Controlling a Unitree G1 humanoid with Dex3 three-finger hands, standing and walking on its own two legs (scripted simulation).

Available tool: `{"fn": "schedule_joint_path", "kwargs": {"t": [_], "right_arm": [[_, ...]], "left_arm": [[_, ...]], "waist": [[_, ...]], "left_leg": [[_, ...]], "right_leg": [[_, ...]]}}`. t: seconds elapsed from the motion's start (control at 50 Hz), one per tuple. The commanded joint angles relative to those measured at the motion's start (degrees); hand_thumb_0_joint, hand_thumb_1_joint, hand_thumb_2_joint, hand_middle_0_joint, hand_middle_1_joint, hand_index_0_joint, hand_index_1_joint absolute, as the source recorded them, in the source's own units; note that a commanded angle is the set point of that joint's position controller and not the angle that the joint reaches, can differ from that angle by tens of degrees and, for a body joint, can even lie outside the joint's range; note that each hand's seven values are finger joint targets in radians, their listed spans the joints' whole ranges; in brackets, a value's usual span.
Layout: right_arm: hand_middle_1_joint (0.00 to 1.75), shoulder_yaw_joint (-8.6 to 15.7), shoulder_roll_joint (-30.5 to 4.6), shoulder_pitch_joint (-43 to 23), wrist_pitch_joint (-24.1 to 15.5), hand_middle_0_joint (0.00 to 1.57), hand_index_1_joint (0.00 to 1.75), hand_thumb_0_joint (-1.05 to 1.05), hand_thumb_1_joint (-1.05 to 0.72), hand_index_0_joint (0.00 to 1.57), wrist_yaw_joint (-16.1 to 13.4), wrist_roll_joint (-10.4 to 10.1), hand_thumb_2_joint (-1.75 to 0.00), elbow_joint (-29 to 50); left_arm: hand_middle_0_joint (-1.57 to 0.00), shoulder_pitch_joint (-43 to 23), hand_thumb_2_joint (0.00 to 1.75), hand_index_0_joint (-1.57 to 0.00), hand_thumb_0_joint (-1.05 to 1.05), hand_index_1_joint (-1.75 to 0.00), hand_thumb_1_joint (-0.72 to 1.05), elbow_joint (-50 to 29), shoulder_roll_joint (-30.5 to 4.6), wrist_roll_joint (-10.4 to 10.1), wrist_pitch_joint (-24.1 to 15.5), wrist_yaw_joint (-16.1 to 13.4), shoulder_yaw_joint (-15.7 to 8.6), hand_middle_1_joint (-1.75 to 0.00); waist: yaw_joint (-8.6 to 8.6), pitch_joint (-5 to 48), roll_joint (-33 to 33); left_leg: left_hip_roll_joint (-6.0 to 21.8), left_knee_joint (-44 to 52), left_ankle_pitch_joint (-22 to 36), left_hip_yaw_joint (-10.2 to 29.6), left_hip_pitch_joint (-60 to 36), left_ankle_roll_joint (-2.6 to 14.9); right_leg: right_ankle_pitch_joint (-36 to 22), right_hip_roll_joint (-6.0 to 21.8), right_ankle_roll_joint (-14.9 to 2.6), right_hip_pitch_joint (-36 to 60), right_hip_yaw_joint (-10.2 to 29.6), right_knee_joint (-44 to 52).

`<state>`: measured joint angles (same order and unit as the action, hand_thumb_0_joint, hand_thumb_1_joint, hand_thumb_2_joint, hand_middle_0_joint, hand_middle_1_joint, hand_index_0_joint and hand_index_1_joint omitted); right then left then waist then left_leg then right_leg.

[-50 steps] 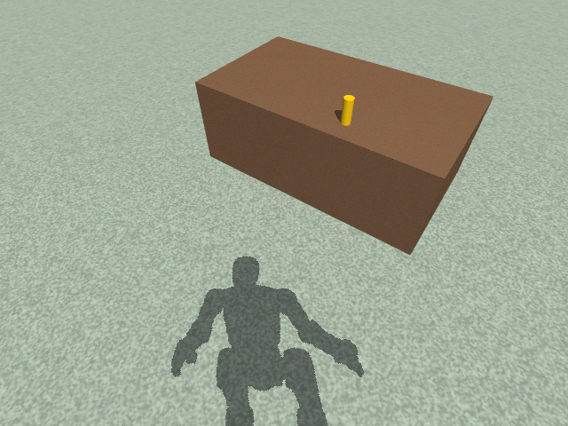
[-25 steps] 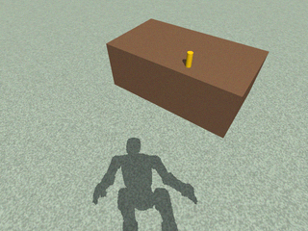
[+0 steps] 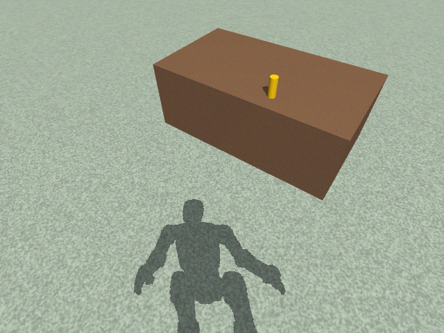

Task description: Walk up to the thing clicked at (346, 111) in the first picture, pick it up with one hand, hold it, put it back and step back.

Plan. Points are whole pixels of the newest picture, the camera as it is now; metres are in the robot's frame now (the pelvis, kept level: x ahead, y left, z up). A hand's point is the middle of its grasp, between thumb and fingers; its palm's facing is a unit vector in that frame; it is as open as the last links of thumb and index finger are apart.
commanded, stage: stand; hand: left
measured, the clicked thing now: (272, 86) +1.28 -0.22 -0.28
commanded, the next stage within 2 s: walk up in 0.12 s
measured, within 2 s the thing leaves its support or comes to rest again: neither
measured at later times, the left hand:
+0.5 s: hand (127, 323) +0.19 +0.22 -0.14, palm faces -0.17 -0.88 -0.45, open 7.4 cm
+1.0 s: hand (166, 209) +0.47 +0.18 -0.16, palm faces -0.44 -0.81 -0.39, open 7.4 cm
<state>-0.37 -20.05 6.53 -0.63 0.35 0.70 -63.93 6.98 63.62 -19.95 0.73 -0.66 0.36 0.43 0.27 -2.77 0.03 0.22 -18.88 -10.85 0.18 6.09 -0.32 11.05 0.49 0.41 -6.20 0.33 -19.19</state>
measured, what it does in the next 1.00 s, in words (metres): walks ahead, turning right: right foot, then left foot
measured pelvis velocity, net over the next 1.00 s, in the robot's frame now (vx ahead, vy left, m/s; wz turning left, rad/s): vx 0.29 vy -0.05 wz -0.41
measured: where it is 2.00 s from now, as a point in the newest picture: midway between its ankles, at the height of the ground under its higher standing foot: (252, 238)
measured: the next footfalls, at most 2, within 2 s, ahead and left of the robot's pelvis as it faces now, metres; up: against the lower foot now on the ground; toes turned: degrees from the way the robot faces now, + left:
right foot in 0.42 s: +0.14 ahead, -0.20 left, +0.00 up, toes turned -16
left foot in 0.84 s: +0.41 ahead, +0.03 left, +0.00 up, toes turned -16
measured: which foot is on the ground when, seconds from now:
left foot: down 0.00-0.42, up 0.44-0.82, down 0.84-1.00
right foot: down 0.00-0.18, up 0.20-0.40, down 0.42-0.86, up 0.88-1.00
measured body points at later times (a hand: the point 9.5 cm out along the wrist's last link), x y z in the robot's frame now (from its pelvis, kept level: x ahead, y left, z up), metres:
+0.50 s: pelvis +0.07 -0.07 -0.03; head +0.07 -0.10 +0.41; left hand +0.20 +0.26 -0.11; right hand +0.07 -0.42 -0.16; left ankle +0.02 +0.09 -0.70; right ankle +0.10 -0.19 -0.75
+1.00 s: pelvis +0.29 -0.05 -0.02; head +0.32 -0.05 +0.43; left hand +0.49 +0.22 -0.13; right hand +0.23 -0.38 -0.11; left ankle +0.37 +0.04 -0.75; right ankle +0.21 -0.17 -0.68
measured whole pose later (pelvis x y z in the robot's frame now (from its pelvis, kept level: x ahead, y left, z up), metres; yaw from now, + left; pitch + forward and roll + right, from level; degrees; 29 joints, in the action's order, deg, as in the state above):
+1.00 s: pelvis +0.29 -0.05 -0.02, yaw -24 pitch -2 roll +0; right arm 4.0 -22.7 15.4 -3.8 4.3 1.4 -47.1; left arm 17.6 50.1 -26.4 -0.2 -4.2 1.7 -2.4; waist -2.1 -4.0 -2.3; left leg 3.4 -33.1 -14.5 -7.0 16.7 1.0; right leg 21.4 1.1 -2.5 -25.1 2.0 -63.7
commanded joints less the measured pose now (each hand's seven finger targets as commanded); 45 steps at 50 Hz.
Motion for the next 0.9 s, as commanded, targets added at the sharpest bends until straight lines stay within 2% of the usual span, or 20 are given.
{"fn": "schedule_joint_path", "kwargs": {"t": [0.0, 0.08, 0.1, 0.12, 0.16, 0.18, 0.26, 0.36, 0.38, 0.4, 0.42, 0.44, 0.54, 0.72, 0.76, 0.8, 0.82, 0.84, 0.86, 0.88], "right_arm": [[0.30, 2.45, -11.74, -1.97, -1.19, 0.20, 0.30, 0.00, -0.90, 0.20, -0.87, -0.34, -0.90, 3.42], [0.30, 2.44, -11.63, -1.93, -1.18, 0.20, 0.30, 0.00, -0.90, 0.20, -0.89, -0.25, -0.90, 3.48], [0.30, 7.34, -18.22, -0.62, -2.57, 0.20, 0.30, 0.00, -0.90, 0.20, 0.10, 1.24, -0.90, 8.83], [0.30, 8.02, -18.31, 2.36, -2.86, 0.20, 0.30, 0.00, -0.90, 0.20, 0.55, 1.60, -0.90, 7.68], [0.30, 9.60, -20.15, 7.91, -3.10, 0.20, 0.30, 0.00, -0.90, 0.20, 0.62, 1.25, -0.90, 8.30], [0.30, 10.04, -20.78, 6.69, -3.54, 0.20, 0.30, 0.00, -0.90, 0.20, 0.67, 1.35, -0.90, 9.98], [0.30, 9.72, -19.41, -1.12, -4.19, 0.20, 0.30, 0.00, -0.90, 0.20, 1.46, 1.83, -0.90, 14.94], [0.30, 8.89, -17.09, -4.12, -3.00, 0.20, 0.30, 0.00, -0.90, 0.20, 2.31, 2.05, -0.90, 17.35], [0.30, 7.74, -14.28, -2.66, -2.56, 0.20, 0.30, 0.00, -0.90, 0.20, 2.31, 2.29, -0.90, 17.52], [0.30, 5.81, -9.37, -1.99, -2.33, 0.20, 0.30, 0.00, -0.90, 0.20, 2.60, 1.91, -0.90, 19.10], [0.30, 5.84, -10.97, -0.67, -2.11, 0.20, 0.30, 0.00, -0.90, 0.20, 2.89, 0.58, -0.90, 20.52], [0.30, 7.11, -16.30, -3.42, -2.14, 0.20, 0.30, 0.00, -0.90, 0.20, 2.66, 0.91, -0.90, 20.24], [0.30, 7.36, -16.09, 7.26, -1.64, 0.20, 0.30, 0.00, -0.90, 0.20, 3.49, 0.46, -0.90, 15.17], [0.30, 8.50, -15.15, 0.90, -2.40, 0.20, 0.30, 0.00, -0.90, 0.20, 4.93, 1.66, -0.90, 21.14], [0.30, 8.71, -14.65, 2.68, -2.99, 0.20, 0.30, 0.00, -0.90, 0.20, 4.80, 1.56, -0.90, 21.25], [0.30, 9.88, -16.53, 11.74, -3.78, 0.20, 0.30, 0.00, -0.90, 0.20, 4.09, 1.63, -0.90, 18.90], [0.30, 11.17, -20.11, 19.58, -4.40, 0.20, 0.30, 0.00, -0.90, 0.20, 3.31, 2.02, -0.90, 17.34], [0.30, 11.80, -23.82, 20.14, -4.89, 0.20, 0.30, 0.00, -0.90, 0.20, 2.80, 1.93, -0.90, 18.40], [0.30, 12.16, -25.16, 15.96, -4.48, 0.20, 0.30, 0.00, -0.90, 0.20, 2.92, 0.10, -0.90, 19.21], [0.30, 11.46, -22.75, 12.06, -4.21, 0.20, 0.30, 0.00, -0.90, 0.20, 2.78, -0.05, -0.90, 20.47]], "left_arm": [[-0.20, -1.95, 0.90, -0.20, 0.00, -0.30, 0.90, -3.07, -11.82, -0.19, -1.26, -1.06, -2.34, -0.30], [-0.20, -1.95, 0.90, -0.20, 0.00, -0.30, 0.90, -3.13, -12.11, -0.16, -1.30, -1.03, -2.51, -0.30], [-0.20, 2.13, 0.90, -0.20, 0.00, -0.30, 0.90, -8.09, -17.22, 0.99, -1.08, 0.85, -6.79, -0.30], [-0.20, -0.76, 0.90, -0.20, 0.00, -0.30, 0.90, -8.26, -16.35, 1.27, -0.74, 1.65, -6.75, -0.30], [-0.20, -9.98, 0.90, -0.20, 0.00, -0.30, 0.90, -13.59, -12.59, 1.13, -0.66, 2.71, -6.25, -0.30], [-0.20, -8.11, 0.90, -0.20, 0.00, -0.30, 0.90, -13.96, -13.07, 1.46, -1.07, 2.79, -6.26, -0.30], [-0.20, 1.44, 0.90, -0.20, 0.00, -0.30, 0.90, -12.96, -13.66, 0.65, -1.26, 5.14, -6.81, -0.30], [-0.20, 12.12, 0.90, -0.20, 0.00, -0.30, 0.90, -11.00, -14.65, 1.19, -1.95, 4.94, -8.66, -0.30], [-0.20, 20.16, 0.90, -0.20, 0.00, -0.30, 0.90, -8.87, -17.36, 1.15, -2.47, 3.82, -10.20, -0.30], [-0.20, 26.25, 0.90, -0.20, 0.00, -0.30, 0.90, -8.92, -22.09, 1.35, -2.90, 2.37, -11.71, -0.30], [-0.20, 22.01, 0.90, -0.20, 0.00, -0.30, 0.90, -12.57, -25.10, 1.12, -3.49, 1.97, -11.23, -0.30], [-0.20, 16.53, 0.90, -0.20, 0.00, -0.30, 0.90, -14.46, -25.82, 0.03, -3.31, 1.86, -10.95, -0.30], [-0.20, 9.71, 0.90, -0.20, 0.00, -0.30, 0.90, -16.83, -19.73, -0.60, -4.52, 0.99, -8.80, -0.30], [-0.20, 12.84, 0.90, -0.20, 0.00, -0.30, 0.90, -19.33, -21.01, -0.14, -5.82, 0.93, -8.94, -0.30], [-0.20, 10.96, 0.90, -0.20, 0.00, -0.30, 0.90, -19.90, -21.32, 0.00, -5.81, 0.76, -8.68, -0.30], [-0.20, 9.94, 0.90, -0.20, 0.00, -0.30, 0.90, -20.67, -18.46, 0.25, -5.59, 0.51, -7.40, -0.30], [-0.20, 12.35, 0.90, -0.20, 0.00, -0.30, 0.90, -20.86, -14.47, 0.03, -5.55, 0.40, -6.15, -0.30], [-0.20, 15.21, 0.90, -0.20, 0.00, -0.30, 0.90, -21.10, -10.31, -1.31, -5.55, -0.03, -4.86, -0.30], [-0.20, 14.82, 0.90, -0.20, 0.00, -0.30, 0.90, -19.92, -16.26, -0.46, -5.46, -0.78, -5.75, -0.30], [-0.20, 14.37, 0.90, -0.20, 0.00, -0.30, 0.90, -18.94, -18.29, -0.74, -5.34, -0.62, -5.55, -0.30]], "waist": [[-0.19, 3.77, -0.25], [-0.21, 3.72, -0.08], [-1.68, 7.44, -0.33], [-3.65, 3.81, 1.55], [-9.03, -3.86, 12.54], [-7.31, -4.31, 8.52], [-1.09, -2.64, 9.14], [3.89, 0.56, 2.11], [7.69, 4.87, -8.38], [10.92, 3.40, -23.43], [7.17, 2.61, -20.26], [5.34, -2.24, -8.99], [-0.27, -2.53, -6.52], [1.35, -3.53, -5.10], [-0.56, -2.37, -6.70], [-6.12, 1.71, -1.54], [-9.41, 6.94, 11.47], [-7.66, 6.56, 22.14], [-5.81, 5.32, 13.61], [-3.53, 1.02, 6.74]], "left_leg": [[6.95, 2.35, 9.79, 5.19, -0.92, 1.89], [6.94, 2.41, 9.54, 5.10, -1.25, 1.81], [5.89, -5.11, -17.13, 1.52, -9.30, 4.72], [7.60, -3.84, -26.31, 4.46, -12.47, 6.32], [22.18, 11.30, -34.45, 19.33, -13.03, 12.98], [27.35, 12.46, -29.45, 22.42, -10.36, 15.32], [21.23, 10.96, -23.09, 7.94, -1.91, 12.00], [11.90, -8.15, -21.26, -8.28, 13.89, 7.20], [7.94, -24.62, -18.85, -10.05, 20.15, 5.88], [1.13, -43.70, -26.44, -10.55, 32.47, 3.58], [-1.09, -50.79, -24.02, -1.57, 36.51, 0.97], [4.20, -51.07, -20.46, 4.26, 34.29, 0.46], [7.89, -40.12, -7.48, 3.34, 23.89, 0.31], [6.47, -21.58, -2.04, -0.58, 20.57, -0.85], [5.42, -18.28, -3.38, -2.49, 14.43, -0.14], [2.41, -14.15, -3.23, -3.50, -1.64, 1.31], [7.78, -5.83, -14.60, 5.69, -10.84, 4.22], [22.91, 5.34, -21.67, 32.87, -15.94, 9.01], [26.01, 7.86, -27.27, 39.15, -7.35, 13.87], [23.86, 6.97, -27.01, 30.41, -0.42, 12.57]], "right_leg": [[-10.39, 6.75, -1.76, 0.43, 4.82, 2.73], [-10.30, 6.72, -1.74, 0.21, 4.90, 2.99], [13.50, 3.64, -4.37, -8.57, 8.52, -1.86], [23.22, 3.75, -4.56, -21.11, 8.79, -4.54], [17.67, 0.52, -2.75, -38.63, 1.03, -27.43], [16.68, 4.32, -2.41, -38.51, 2.76, -31.13], [12.48, 7.85, -0.94, -25.12, 1.41, -26.06], [0.64, 1.90, -0.68, 1.53, -7.49, -14.62], [6.04, -0.35, -1.78, 12.35, -4.71, -14.00], [24.64, 7.34, -4.84, 15.47, 12.09, -2.58], [37.96, 20.95, -11.92, 7.54, 44.17, 13.06], [43.60, 23.89, -16.09, -0.06, 47.86, 14.23], [20.89, 12.75, -10.94, -7.94, 20.75, 7.77], [17.12, 10.90, -11.16, -10.21, 15.41, 3.19], [8.49, 11.30, -10.78, -11.89, 13.90, -0.68], [-2.39, 8.28, -8.00, -18.20, 10.27, -15.31], [-5.57, 2.14, -5.73, -22.37, 3.56, -35.93], [17.07, -6.53, -2.77, -37.23, -0.62, -47.66], [19.23, -1.86, -4.02, -34.69, 5.79, -53.48], [13.91, 1.26, -3.87, -33.00, 6.50, -53.57]]}}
